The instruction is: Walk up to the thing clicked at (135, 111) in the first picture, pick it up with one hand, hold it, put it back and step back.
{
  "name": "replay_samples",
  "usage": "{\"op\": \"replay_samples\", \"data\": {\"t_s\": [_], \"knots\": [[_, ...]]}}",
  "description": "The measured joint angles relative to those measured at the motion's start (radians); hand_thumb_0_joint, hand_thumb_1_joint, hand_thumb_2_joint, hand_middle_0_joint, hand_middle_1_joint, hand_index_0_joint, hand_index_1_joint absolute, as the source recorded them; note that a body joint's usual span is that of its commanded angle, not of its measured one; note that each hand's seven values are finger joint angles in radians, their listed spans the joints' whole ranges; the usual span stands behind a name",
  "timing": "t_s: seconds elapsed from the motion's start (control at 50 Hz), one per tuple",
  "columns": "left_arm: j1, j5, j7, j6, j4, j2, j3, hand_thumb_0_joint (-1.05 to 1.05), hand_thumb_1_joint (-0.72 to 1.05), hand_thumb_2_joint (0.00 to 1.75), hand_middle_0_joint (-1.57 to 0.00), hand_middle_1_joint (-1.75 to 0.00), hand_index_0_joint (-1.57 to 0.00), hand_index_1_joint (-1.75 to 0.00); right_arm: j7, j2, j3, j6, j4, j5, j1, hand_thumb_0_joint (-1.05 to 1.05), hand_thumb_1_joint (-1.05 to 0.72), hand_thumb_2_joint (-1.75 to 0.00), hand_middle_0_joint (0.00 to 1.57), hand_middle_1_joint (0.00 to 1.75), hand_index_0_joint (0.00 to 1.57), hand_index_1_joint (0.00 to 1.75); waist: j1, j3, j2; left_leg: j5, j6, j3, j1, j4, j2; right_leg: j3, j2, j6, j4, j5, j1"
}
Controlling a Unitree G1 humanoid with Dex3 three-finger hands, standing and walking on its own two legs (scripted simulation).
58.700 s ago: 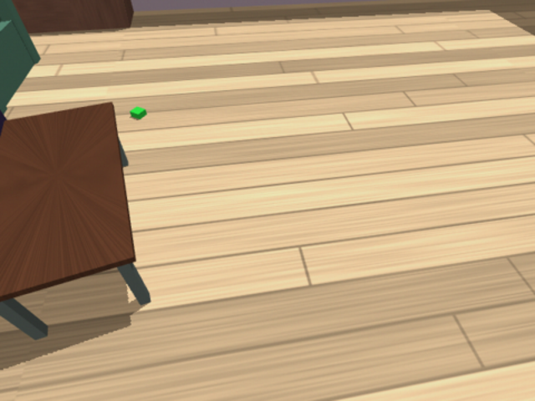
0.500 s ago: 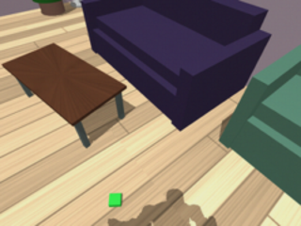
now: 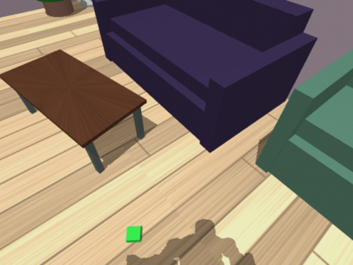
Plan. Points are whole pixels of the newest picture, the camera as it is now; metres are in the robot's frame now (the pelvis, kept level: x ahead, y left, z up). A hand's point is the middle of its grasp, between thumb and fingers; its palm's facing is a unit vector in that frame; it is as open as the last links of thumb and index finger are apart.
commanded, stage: stand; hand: left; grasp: from above
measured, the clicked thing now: (133, 234) +0.42 +0.22 -0.76
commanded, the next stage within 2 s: step back in 0.16 s
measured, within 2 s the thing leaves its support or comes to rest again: neither
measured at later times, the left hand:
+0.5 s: hand out of the picture +0.09 +0.30 -0.18, palm faces -0.01 -0.93 -0.38, open 7.4 cm
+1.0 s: hand out of the picture -0.06 +0.27 -0.17, palm faces -0.09 -0.91 -0.40, open 7.4 cm
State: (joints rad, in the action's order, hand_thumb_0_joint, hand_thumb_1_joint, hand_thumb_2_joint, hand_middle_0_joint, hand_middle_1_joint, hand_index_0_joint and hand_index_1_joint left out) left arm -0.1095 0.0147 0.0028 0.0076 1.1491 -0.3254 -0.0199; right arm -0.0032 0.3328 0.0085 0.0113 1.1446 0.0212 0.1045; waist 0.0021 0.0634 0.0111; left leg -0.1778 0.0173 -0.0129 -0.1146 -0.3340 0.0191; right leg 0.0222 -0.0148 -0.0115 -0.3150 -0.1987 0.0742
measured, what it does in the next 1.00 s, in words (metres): walks backwards: right foot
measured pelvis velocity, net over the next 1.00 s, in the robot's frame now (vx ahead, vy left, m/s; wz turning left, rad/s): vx -0.16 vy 0.01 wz -0.09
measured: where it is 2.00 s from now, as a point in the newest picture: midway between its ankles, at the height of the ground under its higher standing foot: outside the picture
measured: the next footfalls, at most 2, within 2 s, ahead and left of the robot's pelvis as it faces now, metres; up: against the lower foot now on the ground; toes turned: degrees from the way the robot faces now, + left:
right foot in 0.90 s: -0.13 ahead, -0.10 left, +0.00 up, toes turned -3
left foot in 1.30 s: -0.22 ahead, +0.14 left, +0.00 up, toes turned -3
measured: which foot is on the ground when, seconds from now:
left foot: down 0.00-0.94, up 0.96-1.00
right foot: down 0.00-0.46, up 0.48-0.88, down 0.90-1.00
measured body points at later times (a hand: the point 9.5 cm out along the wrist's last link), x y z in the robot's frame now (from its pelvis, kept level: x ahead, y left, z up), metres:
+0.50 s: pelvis -0.05 +0.04 -0.03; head +0.02 +0.06 +0.42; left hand +0.09 +0.35 -0.16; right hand +0.03 -0.29 -0.14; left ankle -0.04 +0.13 -0.75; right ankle -0.02 -0.12 -0.73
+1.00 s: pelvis -0.16 +0.01 -0.03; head -0.12 -0.01 +0.42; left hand -0.05 +0.32 -0.14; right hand -0.07 -0.31 -0.16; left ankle -0.08 +0.13 -0.72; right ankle -0.17 -0.09 -0.75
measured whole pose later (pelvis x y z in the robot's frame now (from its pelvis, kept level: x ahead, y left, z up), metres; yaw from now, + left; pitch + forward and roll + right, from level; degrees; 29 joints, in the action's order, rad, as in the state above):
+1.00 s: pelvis -0.16 +0.01 -0.03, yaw -5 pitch -4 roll +1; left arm -0.18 0.04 -0.01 -0.04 0.88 -0.35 -0.07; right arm -0.01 0.38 0.06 -0.06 0.89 0.01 0.10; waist 0.01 0.17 0.03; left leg -0.45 0.00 -0.04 -0.48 -0.90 -0.03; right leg -0.03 0.03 0.04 -0.69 -0.37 0.26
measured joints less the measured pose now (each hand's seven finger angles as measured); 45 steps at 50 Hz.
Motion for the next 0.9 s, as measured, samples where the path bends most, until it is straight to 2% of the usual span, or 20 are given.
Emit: {"op": "replay_samples", "data": {"t_s": [0.16,0.28,0.34,0.4,0.44,0.46,0.48,0.54,0.6,0.66,0.72,0.8,0.86,0.9], "knots": [[0.005,-0.001,0.0,0.003,-0.007,-0.001,0.003,0.01,0.9,0.9,-0.2,-0.3,-0.2,-0.3,0.0,0.004,-0.001,0.0,-0.004,-0.001,0.0,0.01,-0.9,-0.9,0.21,0.3,0.2,0.29,-0.002,-0.005,-0.001,-0.001,0.001,0.0,0.006,0.002,0.001,0.0,0.001,0.001,0.001,-0.002,-0.006],[0.034,-0.018,0.006,-0.01,-0.076,-0.023,-0.026,0.01,0.9,0.9,-0.2,-0.3,-0.2,-0.3,0.009,0.027,0.016,-0.024,-0.058,-0.018,-0.044,0.01,-0.9,-0.9,0.21,0.3,0.2,0.29,-0.011,0.056,0.006,-0.039,-0.005,-0.008,-0.099,-0.13,0.009,0.005,0.01,0.008,-0.101,-0.026,0.083],[0.051,-0.015,0.007,-0.022,-0.112,-0.035,-0.033,0.01,0.9,0.9,-0.2,-0.3,-0.2,-0.3,0.011,0.048,0.028,-0.036,-0.087,-0.019,-0.052,0.01,-0.9,-0.9,0.21,0.3,0.2,0.29,-0.013,0.088,0.01,-0.054,-0.023,-0.012,-0.161,-0.217,0.004,0.008,0.006,0.006,-0.152,-0.037,0.128],[0.058,-0.002,0.008,-0.038,-0.145,-0.047,-0.037,0.01,0.9,0.9,-0.2,-0.3,-0.2,-0.3,0.016,0.063,0.042,-0.048,-0.113,-0.014,-0.039,0.01,-0.9,-0.9,0.21,0.3,0.2,0.29,-0.011,0.1,-0.005,-0.14,-0.047,-0.008,-0.199,-0.34,-0.029,-0.005,-0.015,-0.005,-0.218,-0.057,0.174],[0.06,0.002,0.008,-0.049,-0.164,-0.056,-0.038,0.01,0.9,0.9,-0.2,-0.3,-0.2,-0.3,0.021,0.07,0.049,-0.047,-0.129,-0.011,-0.011,0.01,-0.9,-0.9,0.21,0.3,0.2,0.29,-0.019,0.087,-0.012,-0.116,-0.061,-0.005,-0.189,-0.343,-0.037,-0.007,-0.027,-0.014,-0.27,-0.079,0.213],[0.065,0.0,0.008,-0.054,-0.174,-0.062,-0.038,0.01,0.9,0.9,-0.2,-0.3,-0.2,-0.3,0.021,0.071,0.051,-0.045,-0.134,-0.009,0.002,0.01,-0.9,-0.9,0.21,0.3,0.2,0.29,-0.022,0.083,-0.017,-0.162,-0.057,-0.005,-0.184,-0.328,-0.041,-0.009,-0.03,-0.006,-0.307,-0.091,0.239],[0.076,-0.002,0.012,-0.059,-0.184,-0.071,-0.042,0.01,0.9,0.9,-0.2,-0.3,-0.2,-0.3,0.02,0.064,0.053,-0.042,-0.136,-0.006,0.007,0.01,-0.9,-0.9,0.21,0.3,0.2,0.29,-0.02,0.093,-0.031,-0.177,-0.06,0.0,-0.188,-0.332,-0.048,-0.043,-0.02,0.008,-0.362,-0.154,0.265],[0.094,-0.002,0.027,-0.068,-0.212,-0.087,-0.049,0.01,0.9,0.9,-0.2,-0.3,-0.2,-0.3,0.016,0.034,0.046,-0.036,-0.147,0.008,0.023,0.01,-0.9,-0.9,0.21,0.3,0.2,0.29,-0.018,0.126,-0.054,-0.142,-0.066,0.008,-0.188,-0.313,-0.044,-0.142,0.072,0.032,-0.587,-0.337,0.334],[0.091,-0.009,0.029,-0.071,-0.229,-0.085,-0.045,0.01,0.9,0.9,-0.2,-0.3,-0.2,-0.3,0.005,0.015,0.041,-0.038,-0.164,0.016,0.036,0.01,-0.9,-0.9,0.21,0.3,0.2,0.29,-0.024,0.137,-0.056,-0.093,-0.069,0.007,-0.185,-0.257,-0.036,-0.171,0.13,0.038,-0.743,-0.342,0.377],[0.06,-0.006,0.023,-0.069,-0.246,-0.075,-0.042,0.01,0.9,0.9,-0.2,-0.3,-0.2,-0.3,-0.006,0.011,0.041,-0.038,-0.19,0.014,0.032,0.01,-0.9,-0.9,0.21,0.3,0.2,0.3,-0.02,0.14,-0.052,-0.068,-0.075,0.027,-0.19,-0.234,-0.028,-0.175,0.139,0.021,-0.823,-0.312,0.382],[0.025,-0.003,0.018,-0.071,-0.251,-0.069,-0.043,0.01,0.9,0.9,-0.2,-0.3,-0.2,-0.3,-0.013,0.006,0.042,-0.032,-0.225,0.009,0.021,0.01,-0.9,-0.9,0.21,0.3,0.21,0.3,-0.02,0.143,-0.052,-0.057,-0.075,0.05,-0.202,-0.24,-0.023,-0.176,0.122,0.0,-0.806,-0.305,0.347],[-0.004,-0.003,0.013,-0.072,-0.256,-0.064,-0.048,0.01,0.9,0.9,-0.2,-0.3,-0.2,-0.3,-0.013,0.006,0.039,-0.026,-0.265,0.008,0.003,0.01,-0.9,-0.9,0.21,0.3,0.21,0.3,-0.014,0.149,-0.048,-0.051,-0.071,0.078,-0.233,-0.274,-0.011,-0.153,0.086,-0.013,-0.682,-0.313,0.284],[-0.019,0.0,0.006,-0.065,-0.259,-0.06,-0.052,0.01,0.9,0.9,-0.2,-0.3,-0.2,-0.3,-0.008,0.017,0.036,-0.033,-0.283,0.01,-0.012,0.01,-0.9,-0.9,0.21,0.3,0.21,0.3,-0.008,0.146,-0.035,-0.049,-0.059,0.093,-0.268,-0.316,0.006,-0.109,0.053,-0.007,-0.53,-0.286,0.227],[-0.031,0.004,0.0,-0.057,-0.257,-0.058,-0.056,0.01,0.9,0.9,-0.2,-0.3,-0.2,-0.3,-0.004,0.028,0.036,-0.041,-0.288,0.007,-0.018,0.01,-0.9,-0.9,0.21,0.3,0.21,0.3,-0.003,0.137,-0.023,-0.051,-0.046,0.099,-0.298,-0.353,0.018,-0.084,0.041,0.012,-0.403,-0.216,0.179]]}}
